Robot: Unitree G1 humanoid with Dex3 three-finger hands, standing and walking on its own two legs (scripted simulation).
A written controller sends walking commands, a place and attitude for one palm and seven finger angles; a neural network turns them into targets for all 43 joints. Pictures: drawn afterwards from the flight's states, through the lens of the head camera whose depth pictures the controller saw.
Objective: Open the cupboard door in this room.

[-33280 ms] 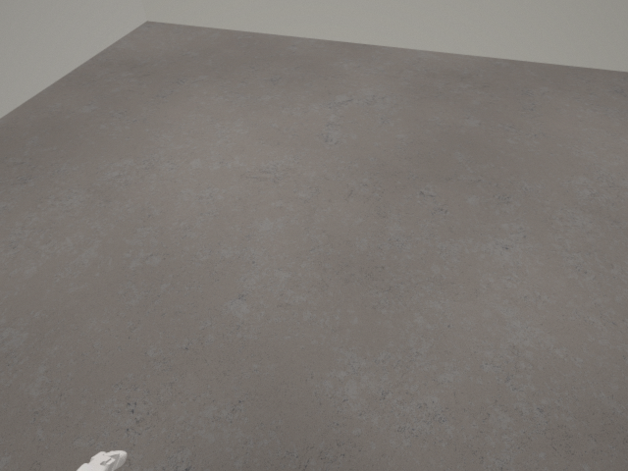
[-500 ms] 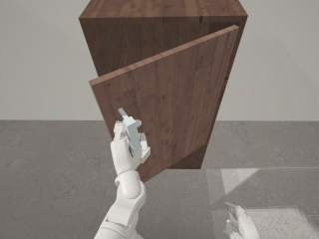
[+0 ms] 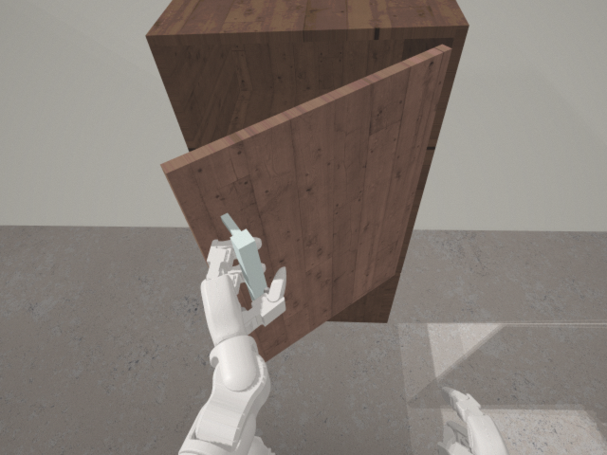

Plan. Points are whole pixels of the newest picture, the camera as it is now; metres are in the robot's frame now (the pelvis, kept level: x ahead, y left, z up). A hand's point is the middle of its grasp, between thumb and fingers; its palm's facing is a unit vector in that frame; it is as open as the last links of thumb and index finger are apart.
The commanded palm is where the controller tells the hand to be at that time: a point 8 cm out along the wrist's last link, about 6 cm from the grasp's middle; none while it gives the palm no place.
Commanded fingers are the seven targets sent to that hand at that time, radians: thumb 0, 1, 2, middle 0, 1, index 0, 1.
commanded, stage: open thumb and fingers to let go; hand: left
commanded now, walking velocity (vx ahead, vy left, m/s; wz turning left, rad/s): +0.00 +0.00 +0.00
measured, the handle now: (246, 263) +0.36 +0.09 +0.06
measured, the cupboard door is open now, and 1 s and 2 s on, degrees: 37 41 41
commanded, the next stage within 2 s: slide the hand sideways off the handle in 0.54 s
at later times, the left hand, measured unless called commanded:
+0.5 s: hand (269, 288) +0.32 +0.06 +0.05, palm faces +0.27 -0.96 -0.04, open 14.7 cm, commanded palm +0.27 +0.09 +0.06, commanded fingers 0.00 -0.50 0.30 -0.15 -0.30 -0.15 -0.30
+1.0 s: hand (274, 322) +0.28 +0.05 +0.05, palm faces -0.15 -0.99 +0.02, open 16.1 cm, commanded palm +0.25 +0.11 +0.06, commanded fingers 0.00 -0.50 0.30 -0.15 -0.30 -0.15 -0.30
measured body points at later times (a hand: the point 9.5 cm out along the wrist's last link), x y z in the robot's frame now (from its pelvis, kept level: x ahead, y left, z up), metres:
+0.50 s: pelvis +0.00 +0.02 +0.00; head +0.04 +0.00 +0.44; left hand +0.30 +0.11 +0.06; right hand +0.16 -0.20 -0.11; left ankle +0.05 +0.17 -0.68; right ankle -0.03 -0.06 -0.68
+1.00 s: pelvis -0.01 +0.05 +0.00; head +0.03 +0.03 +0.44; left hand +0.28 +0.10 +0.06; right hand +0.13 -0.18 -0.11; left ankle +0.05 +0.17 -0.68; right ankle -0.03 -0.05 -0.68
